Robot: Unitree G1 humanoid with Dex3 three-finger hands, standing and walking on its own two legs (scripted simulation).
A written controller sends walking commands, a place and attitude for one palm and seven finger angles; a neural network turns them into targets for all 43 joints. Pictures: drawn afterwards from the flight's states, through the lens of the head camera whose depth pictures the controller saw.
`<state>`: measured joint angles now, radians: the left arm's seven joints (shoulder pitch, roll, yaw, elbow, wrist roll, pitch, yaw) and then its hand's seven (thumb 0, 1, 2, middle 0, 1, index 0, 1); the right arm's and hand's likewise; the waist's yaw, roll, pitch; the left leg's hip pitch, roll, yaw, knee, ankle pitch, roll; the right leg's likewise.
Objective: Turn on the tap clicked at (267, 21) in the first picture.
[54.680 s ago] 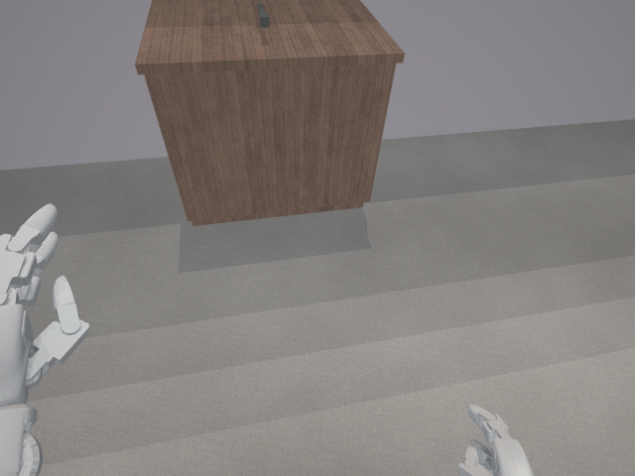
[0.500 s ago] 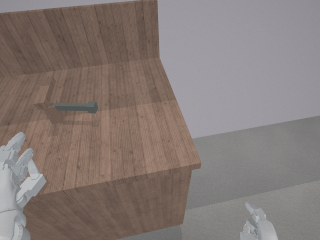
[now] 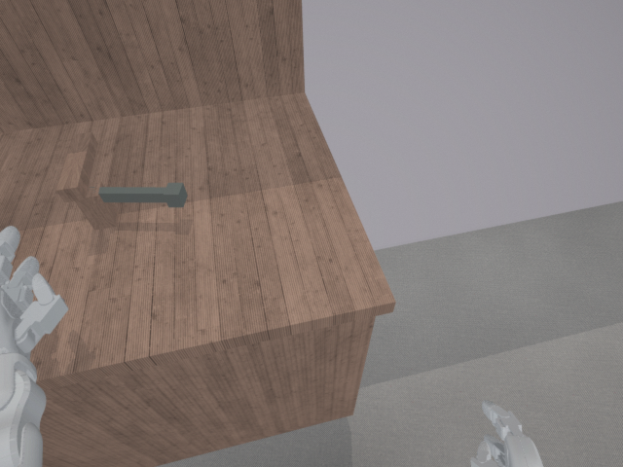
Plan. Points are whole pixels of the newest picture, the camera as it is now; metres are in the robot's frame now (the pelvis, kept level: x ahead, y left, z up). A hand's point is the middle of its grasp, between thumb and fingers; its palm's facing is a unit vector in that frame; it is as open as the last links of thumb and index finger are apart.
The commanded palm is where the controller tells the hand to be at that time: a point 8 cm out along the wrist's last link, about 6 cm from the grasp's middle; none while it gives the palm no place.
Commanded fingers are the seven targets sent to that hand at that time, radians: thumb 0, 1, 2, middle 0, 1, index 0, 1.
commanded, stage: reach beside the lever's end, fingers flat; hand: left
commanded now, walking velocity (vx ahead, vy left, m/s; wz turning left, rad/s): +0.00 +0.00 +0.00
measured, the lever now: (175, 195) +0.48 +0.27 +0.06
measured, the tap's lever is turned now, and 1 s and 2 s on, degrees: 76 76 76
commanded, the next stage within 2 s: push the lever round in 1.22 s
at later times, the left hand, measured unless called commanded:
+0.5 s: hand (46, 273) +0.31 +0.38 +0.08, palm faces +0.56 -0.82 -0.13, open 7.7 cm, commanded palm +0.27 +0.42 +0.08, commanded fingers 0.00 0.90 0.90 -0.15 -0.16 -0.15 -0.16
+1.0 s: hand (53, 251) +0.36 +0.41 +0.06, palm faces +0.51 -0.85 -0.15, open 7.8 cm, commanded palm +0.31 +0.44 +0.06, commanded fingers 0.00 0.90 0.90 -0.15 -0.15 -0.15 -0.15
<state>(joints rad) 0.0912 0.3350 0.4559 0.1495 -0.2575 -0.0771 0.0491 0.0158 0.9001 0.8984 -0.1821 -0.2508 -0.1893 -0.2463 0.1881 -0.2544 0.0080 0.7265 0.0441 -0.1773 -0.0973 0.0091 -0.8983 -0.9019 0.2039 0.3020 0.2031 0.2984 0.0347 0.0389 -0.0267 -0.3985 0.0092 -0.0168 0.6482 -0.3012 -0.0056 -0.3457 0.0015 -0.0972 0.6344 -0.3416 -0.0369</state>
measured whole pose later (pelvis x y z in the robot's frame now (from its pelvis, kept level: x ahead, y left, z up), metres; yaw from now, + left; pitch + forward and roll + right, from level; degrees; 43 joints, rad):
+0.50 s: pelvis +0.00 +0.02 -0.01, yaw -1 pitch +7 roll -2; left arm -0.15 0.45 0.57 0.50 -0.21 -0.18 -0.04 0.02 0.90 0.90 -0.16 -0.19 -0.17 -0.18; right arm 0.24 -0.27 0.00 0.73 0.03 -0.12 -0.09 0.01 -0.90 -0.90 0.20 0.30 0.20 0.30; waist 0.00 0.02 -0.03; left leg -0.52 0.00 -0.01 0.72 -0.34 0.02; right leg -0.45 0.00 -0.09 0.67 -0.35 -0.01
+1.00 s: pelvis +0.01 +0.03 -0.02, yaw -2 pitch +12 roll -3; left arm -0.32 0.57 0.65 0.75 -0.17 -0.28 -0.13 0.02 0.90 0.90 -0.15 -0.15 -0.16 -0.15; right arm 0.32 -0.29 -0.01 0.70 0.02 -0.04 -0.06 0.00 -0.90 -0.90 0.21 0.30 0.20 0.30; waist -0.04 0.02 -0.06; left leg -0.66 0.02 0.00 0.82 -0.37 0.03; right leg -0.58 0.01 -0.08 0.73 -0.37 0.00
